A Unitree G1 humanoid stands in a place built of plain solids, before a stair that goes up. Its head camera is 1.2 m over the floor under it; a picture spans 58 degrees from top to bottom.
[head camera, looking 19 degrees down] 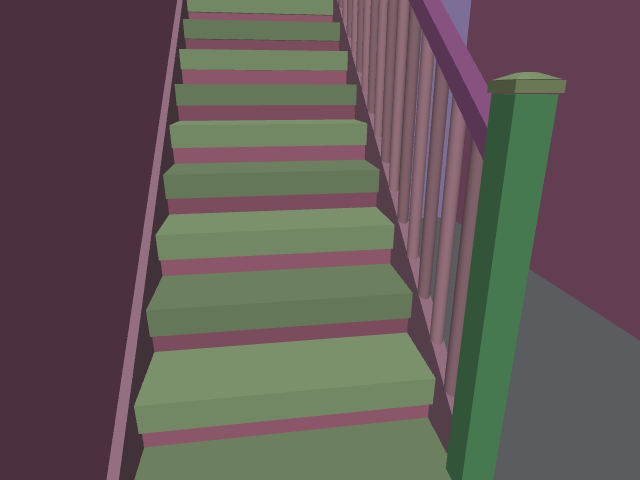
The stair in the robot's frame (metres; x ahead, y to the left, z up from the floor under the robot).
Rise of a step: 0.18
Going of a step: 0.24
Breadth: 0.90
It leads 8 degrees to the left of straight ahead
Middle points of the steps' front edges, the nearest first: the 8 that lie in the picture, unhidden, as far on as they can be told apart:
1.07 0.08 0.35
1.32 0.12 0.53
1.56 0.15 0.70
1.80 0.19 0.88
2.04 0.22 1.06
2.29 0.26 1.23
2.53 0.29 1.41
2.77 0.33 1.58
